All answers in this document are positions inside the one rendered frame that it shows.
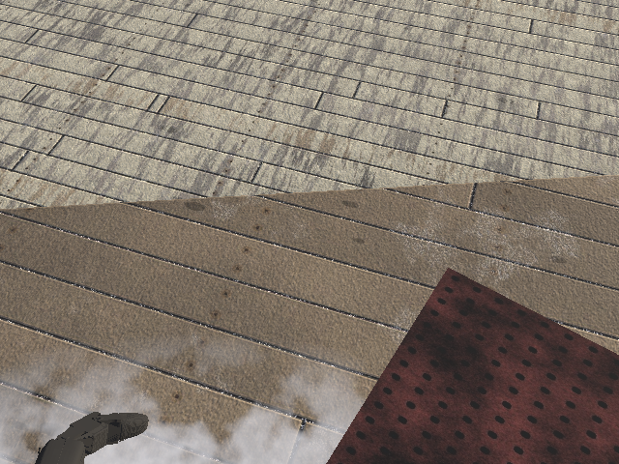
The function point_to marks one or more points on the left robot hand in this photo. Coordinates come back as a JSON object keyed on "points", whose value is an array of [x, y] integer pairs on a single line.
{"points": [[89, 434]]}

